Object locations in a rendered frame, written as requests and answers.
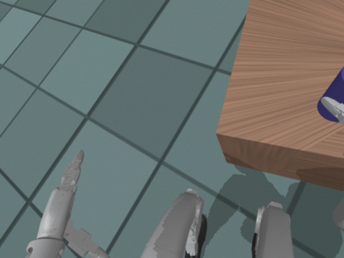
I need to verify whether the left robot arm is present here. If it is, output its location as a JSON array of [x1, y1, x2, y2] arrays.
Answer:
[[25, 237, 65, 258]]

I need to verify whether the left robot hand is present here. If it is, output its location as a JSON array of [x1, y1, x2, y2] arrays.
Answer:
[[37, 150, 110, 258]]

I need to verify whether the bottle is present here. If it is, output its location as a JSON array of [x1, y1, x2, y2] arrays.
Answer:
[[317, 67, 344, 122]]

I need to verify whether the left robot foot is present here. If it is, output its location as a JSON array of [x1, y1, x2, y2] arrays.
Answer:
[[185, 215, 207, 258]]

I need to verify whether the right robot arm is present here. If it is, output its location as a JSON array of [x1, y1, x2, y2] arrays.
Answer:
[[333, 188, 344, 233]]

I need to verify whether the right robot hand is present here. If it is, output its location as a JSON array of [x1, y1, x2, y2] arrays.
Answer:
[[321, 97, 344, 124]]

